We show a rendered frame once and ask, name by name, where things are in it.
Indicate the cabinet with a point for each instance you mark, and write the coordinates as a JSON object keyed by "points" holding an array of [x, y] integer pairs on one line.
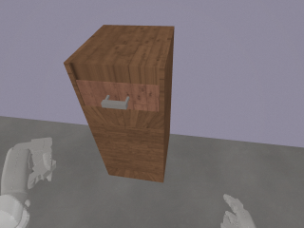
{"points": [[133, 143]]}

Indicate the robot left hand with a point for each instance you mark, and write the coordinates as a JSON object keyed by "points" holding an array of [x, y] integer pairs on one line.
{"points": [[19, 163]]}

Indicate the robot left forearm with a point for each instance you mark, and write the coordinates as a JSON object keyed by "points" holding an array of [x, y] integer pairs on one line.
{"points": [[14, 210]]}

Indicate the robot right hand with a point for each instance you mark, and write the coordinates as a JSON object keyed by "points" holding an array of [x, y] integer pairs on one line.
{"points": [[242, 219]]}

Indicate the handle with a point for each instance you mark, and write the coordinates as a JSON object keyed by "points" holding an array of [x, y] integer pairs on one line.
{"points": [[115, 104]]}

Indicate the drawer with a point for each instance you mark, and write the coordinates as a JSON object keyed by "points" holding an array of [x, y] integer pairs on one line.
{"points": [[141, 96]]}

